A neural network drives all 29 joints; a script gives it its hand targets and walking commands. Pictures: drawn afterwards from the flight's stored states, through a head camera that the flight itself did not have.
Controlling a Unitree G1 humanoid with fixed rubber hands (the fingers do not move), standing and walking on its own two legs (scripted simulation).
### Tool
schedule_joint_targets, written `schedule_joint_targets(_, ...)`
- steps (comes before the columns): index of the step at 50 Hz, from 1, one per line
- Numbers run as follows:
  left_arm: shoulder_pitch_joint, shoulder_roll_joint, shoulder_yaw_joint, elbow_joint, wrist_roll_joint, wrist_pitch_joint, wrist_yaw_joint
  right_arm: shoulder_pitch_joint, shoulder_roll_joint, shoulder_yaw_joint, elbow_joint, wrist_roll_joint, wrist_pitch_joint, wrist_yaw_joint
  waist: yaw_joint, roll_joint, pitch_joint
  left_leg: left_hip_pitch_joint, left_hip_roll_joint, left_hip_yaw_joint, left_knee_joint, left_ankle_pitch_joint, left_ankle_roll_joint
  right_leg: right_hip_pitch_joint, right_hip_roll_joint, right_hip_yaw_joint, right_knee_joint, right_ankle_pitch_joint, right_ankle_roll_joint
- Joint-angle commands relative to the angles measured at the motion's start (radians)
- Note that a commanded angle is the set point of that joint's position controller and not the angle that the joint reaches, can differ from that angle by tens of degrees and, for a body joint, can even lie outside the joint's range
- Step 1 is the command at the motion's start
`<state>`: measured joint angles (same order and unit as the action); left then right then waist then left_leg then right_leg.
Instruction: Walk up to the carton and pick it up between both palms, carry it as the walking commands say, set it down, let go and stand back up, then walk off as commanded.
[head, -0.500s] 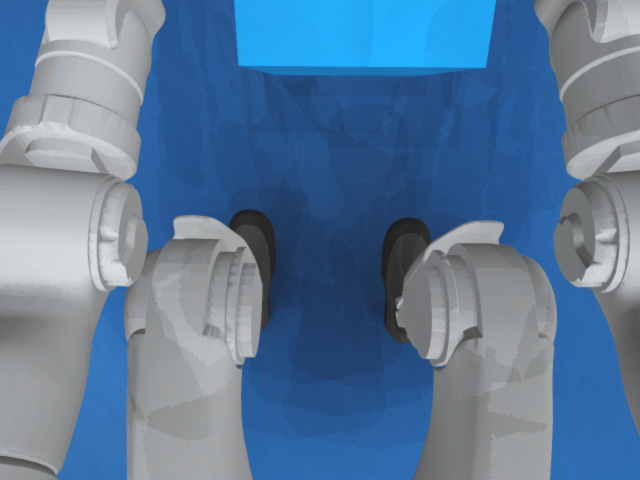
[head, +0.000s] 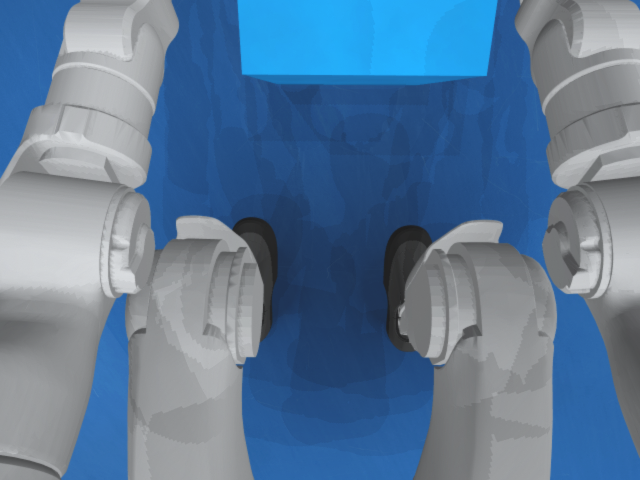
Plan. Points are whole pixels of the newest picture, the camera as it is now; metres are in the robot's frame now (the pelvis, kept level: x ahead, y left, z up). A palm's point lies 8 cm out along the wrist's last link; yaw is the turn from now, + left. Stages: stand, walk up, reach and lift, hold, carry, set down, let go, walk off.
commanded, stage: reach and lift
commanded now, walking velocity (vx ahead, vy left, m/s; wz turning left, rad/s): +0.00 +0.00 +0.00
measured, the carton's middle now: out of the picture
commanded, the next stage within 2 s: none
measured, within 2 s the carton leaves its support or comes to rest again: leaves its support in 1.04 s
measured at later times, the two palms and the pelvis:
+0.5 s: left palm out of the picture +0.55 +0.13 -0.19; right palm out of the picture +0.56 -0.14 -0.19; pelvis +0.00 +0.00 +0.00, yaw +0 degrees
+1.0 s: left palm out of the picture +0.56 +0.14 -0.19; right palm out of the picture +0.56 -0.14 -0.19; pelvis +0.01 +0.00 -0.01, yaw +0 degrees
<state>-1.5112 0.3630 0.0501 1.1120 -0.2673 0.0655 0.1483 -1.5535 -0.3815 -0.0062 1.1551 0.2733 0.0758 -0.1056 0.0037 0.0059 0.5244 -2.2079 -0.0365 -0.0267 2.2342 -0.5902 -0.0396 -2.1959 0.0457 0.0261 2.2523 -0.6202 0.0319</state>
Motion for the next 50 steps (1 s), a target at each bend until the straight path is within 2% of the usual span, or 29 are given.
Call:
schedule_joint_targets(1, -0.356, 0.037, -0.021, -0.079, -0.037, -0.019, -0.009, -0.366, -0.149, -0.002, -0.09, -0.023, -0.036, -0.014, -0.041, -0.009, -1.472, 0.655, -0.025, 0.083, -0.135, 0.401, -0.014, 0.611, -0.004, -0.054, -0.193, 0.401, -0.002)
schedule_joint_targets(3, -0.387, 0.091, 0.038, -0.05, -0.017, -0.02, -0.014, -0.32, -0.112, -0.02, -0.031, -0.054, -0.021, 0.0, 0.001, -0.044, -1.361, 0.584, -0.016, 0.094, -0.162, 0.357, -0.017, 0.583, 0.002, -0.04, -0.214, 0.347, 0.007)
schedule_joint_targets(4, -0.338, 0.059, 0.028, -0.032, 0.006, -0.017, -0.017, -0.368, -0.151, -0.066, -0.076, -0.058, -0.032, -0.007, -0.027, -0.017, -1.287, 0.528, -0.023, 0.065, -0.172, 0.31, -0.004, 0.486, 0.0, -0.051, -0.203, 0.323, -0.002)
schedule_joint_targets(5, -0.33, 0.066, 0.042, 0.022, 0.013, -0.02, -0.022, -0.387, -0.098, -0.026, -0.127, -0.065, -0.033, -0.002, -0.028, -0.083, -1.323, 0.556, -0.022, 0.058, -0.168, 0.286, 0.014, 0.529, 0.002, -0.049, -0.206, 0.297, 0.011)
schedule_joint_targets(6, -0.334, 0.035, 0.031, -0.018, 0.026, -0.018, -0.025, -0.315, -0.07, -0.065, -0.028, -0.099, -0.034, 0.009, -0.059, -0.048, -1.284, 0.521, -0.034, 0.056, -0.193, 0.298, -0.004, 0.532, 0.012, -0.074, -0.201, 0.33, -0.006)
schedule_joint_targets(8, -0.361, 0.042, 0.057, -0.044, 0.074, -0.03, -0.021, -0.292, -0.024, -0.059, 0.038, -0.073, -0.018, 0.019, -0.016, 0.025, -1.332, 0.589, -0.031, 0.081, -0.195, 0.281, -0.018, 0.574, 0.021, -0.061, -0.193, 0.327, -0.004)
schedule_joint_targets(10, -0.347, 0.007, 0.053, 0.033, 0.104, -0.025, -0.022, -0.378, 0.001, 0.014, -0.058, -0.068, -0.031, 0.022, 0.04, -0.053, -1.399, 0.642, -0.026, 0.084, -0.131, 0.392, -0.004, 0.602, 0.014, -0.04, -0.191, 0.388, 0.016)
schedule_joint_targets(11, -0.402, -0.016, 0.041, -0.119, 0.086, -0.041, -0.019, -0.452, -0.043, 0.003, -0.229, -0.061, -0.058, 0.008, 0.03, -0.027, -1.472, 0.671, -0.04, 0.09, -0.148, 0.426, -0.009, 0.623, 0.021, -0.051, -0.194, 0.432, 0.017)
schedule_joint_targets(13, -0.359, -0.016, 0.037, -0.064, 0.097, -0.05, -0.009, -0.427, 0.022, 0.01, -0.178, -0.023, -0.057, 0.008, 0.08, -0.008, -1.428, 0.655, -0.043, 0.085, -0.17, 0.433, 0.004, 0.607, 0.03, -0.059, -0.178, 0.444, 0.023)
schedule_joint_targets(14, -0.441, -0.054, 0.016, -0.118, 0.085, -0.053, -0.013, -0.447, 0.049, 0.024, -0.189, -0.021, -0.065, 0.014, 0.02, -0.037, -1.5, 0.696, -0.042, 0.074, -0.162, 0.468, 0.004, 0.634, 0.038, -0.07, -0.188, 0.489, 0.023)
schedule_joint_targets(15, -0.426, -0.029, 0.047, -0.088, 0.117, -0.054, -0.005, -0.428, 0.076, 0.027, -0.114, -0.028, -0.046, 0.009, 0.077, -0.014, -1.437, 0.728, -0.05, 0.081, -0.169, 0.468, 0.006, 0.574, 0.044, -0.067, -0.184, 0.45, 0.028)
schedule_joint_targets(16, -0.374, -0.032, 0.027, -0.052, 0.1, -0.049, -0.007, -0.371, 0.031, -0.01, -0.099, -0.057, -0.047, 0.001, 0.006, -0.012, -1.424, 0.695, -0.042, 0.065, -0.163, 0.445, -0.001, 0.578, 0.041, -0.07, -0.188, 0.443, 0.028)
schedule_joint_targets(17, -0.403, -0.045, 0.052, -0.112, 0.113, -0.059, -0.007, -0.428, 0.062, -0.001, -0.121, -0.054, -0.046, -0.002, 0.055, -0.004, -1.462, 0.703, -0.062, 0.066, -0.172, 0.463, 0.005, 0.588, 0.042, -0.056, -0.182, 0.449, 0.02)
schedule_joint_targets(21, -0.478, -0.342, -0.026, -0.091, 0.113, -0.035, -0.066, -0.494, 0.333, 0.099, -0.137, -0.026, -0.034, 0.057, 0.038, -0.012, -1.455, 0.716, -0.042, 0.076, -0.154, 0.41, 0.007, 0.618, 0.045, -0.063, -0.176, 0.436, 0.026)
schedule_joint_targets(23, -0.542, -0.543, -0.069, -0.141, 0.091, -0.021, -0.124, -0.551, 0.49, 0.101, -0.17, -0.059, -0.025, 0.091, -0.012, -0.024, -1.414, 0.633, -0.064, 0.086, -0.148, 0.407, 0.004, 0.66, 0.06, -0.054, -0.18, 0.459, 0.001)
schedule_joint_targets(27, -0.618, -0.856, -0.083, -0.161, 0.14, 0.02, -0.228, -0.594, 0.889, 0.1, -0.168, -0.094, 0.02, 0.212, 0.015, -0.052, -1.34, 0.618, -0.089, 0.106, -0.124, 0.409, 0.031, 0.549, 0.081, -0.077, -0.17, 0.403, 0.01)
schedule_joint_targets(28, -0.62, -0.924, -0.117, -0.18, 0.122, 0.026, -0.248, -0.537, 0.907, 0.09, -0.153, -0.115, 0.023, 0.228, -0.035, -0.022, -1.357, 0.614, -0.085, 0.104, -0.109, 0.423, 0.008, 0.557, 0.086, -0.081, -0.16, 0.44, -0.016)
schedule_joint_targets(29, -0.588, -0.967, -0.11, -0.21, 0.116, 0.026, -0.263, -0.524, 0.967, 0.081, -0.17, -0.129, 0.026, 0.245, 0.004, 0.002, -1.327, 0.556, -0.101, 0.126, -0.109, 0.435, 0.015, 0.535, 0.089, -0.064, -0.162, 0.427, -0.015)
schedule_joint_targets(30, -0.582, -0.969, -0.093, -0.197, 0.105, 0.035, -0.283, -0.516, 0.97, 0.096, -0.175, -0.127, 0.045, 0.26, -0.025, -0.06, -1.317, 0.581, -0.105, 0.113, -0.102, 0.424, 0.018, 0.561, 0.087, -0.085, -0.157, 0.425, -0.014)
schedule_joint_targets(32, -0.549, -1.013, -0.056, -0.161, 0.13, 0.058, -0.301, -0.567, 0.995, 0.092, -0.224, -0.135, 0.05, 0.285, 0.004, -0.081, -1.225, 0.496, -0.096, 0.116, -0.117, 0.36, 0.037, 0.498, 0.084, -0.09, -0.163, 0.356, -0.004)
schedule_joint_targets(35, -0.62, -1.059, -0.11, -0.266, 0.091, 0.059, -0.313, -0.592, 0.997, 0.111, -0.248, -0.092, 0.063, 0.302, 0.009, -0.004, -1.352, 0.62, -0.085, 0.104, -0.109, 0.419, 0.031, 0.526, 0.075, -0.091, -0.128, 0.404, -0.02)
schedule_joint_targets(37, -0.501, -1.077, -0.062, -0.132, 0.126, 0.074, -0.311, -0.594, 1.052, 0.118, -0.289, -0.092, 0.055, 0.307, 0.043, -0.056, -1.261, 0.571, -0.102, 0.116, -0.109, 0.418, 0.042, 0.496, 0.08, -0.098, -0.142, 0.392, -0.002)
schedule_joint_targets(40, -0.565, -1.066, -0.105, -0.215, 0.082, 0.066, -0.312, -0.563, 1.059, 0.143, -0.29, -0.085, 0.075, 0.304, 0.006, -0.101, -1.353, 0.565, -0.104, 0.112, -0.081, 0.433, 0.04, 0.553, 0.085, -0.089, -0.127, 0.433, -0.019)
schedule_joint_targets(42, -0.529, -1.119, -0.132, -0.181, 0.085, 0.08, -0.314, -0.54, 1.085, 0.159, -0.291, -0.068, 0.074, 0.31, 0.021, -0.042, -1.351, 0.595, -0.097, 0.101, -0.091, 0.467, 0.042, 0.528, 0.086, -0.102, -0.111, 0.458, -0.024)
schedule_joint_targets(43, -0.519, -1.106, -0.155, -0.212, 0.076, 0.081, -0.315, -0.467, 1.078, 0.126, -0.255, -0.076, 0.082, 0.316, -0.014, 0.005, -1.367, 0.638, -0.095, 0.096, -0.106, 0.478, 0.027, 0.514, 0.091, -0.113, -0.118, 0.469, -0.027)
schedule_joint_targets(45, -0.544, -1.12, -0.152, -0.234, 0.062, 0.078, -0.314, -0.506, 1.107, 0.149, -0.301, -0.073, 0.088, 0.312, -0.033, -0.054, -1.415, 0.651, -0.105, 0.112, -0.096, 0.485, 0.033, 0.577, 0.091, -0.117, -0.122, 0.483, -0.019)
schedule_joint_targets(47, -0.631, -1.102, -0.178, -0.326, 0.029, 0.072, -0.298, -0.603, 1.057, 0.145, -0.367, -0.041, 0.081, 0.3, -0.036, -0.023, -1.503, 0.674, -0.097, 0.103, -0.094, 0.471, 0.039, 0.584, 0.083, -0.123, -0.102, 0.478, -0.012)
schedule_joint_targets(48, -0.625, -1.093, -0.175, -0.355, 0.025, 0.064, -0.293, -0.528, 1.127, 0.169, -0.33, -0.037, 0.093, 0.305, 0.012, -0.043, -1.536, 0.701, -0.111, 0.118, -0.091, 0.523, 0.031, 0.611, 0.091, -0.1, -0.12, 0.513, -0.022)
schedule_joint_targets(50, -0.637, -1.152, -0.178, -0.341, 0.021, 0.089, -0.286, -0.627, 1.079, 0.191, -0.43, -0.021, 0.085, 0.283, -0.023, -0.046, -1.677, 0.736, -0.11, 0.109, -0.093, 0.537, 0.027, 0.695, 0.089, -0.121, -0.126, 0.545, -0.005)
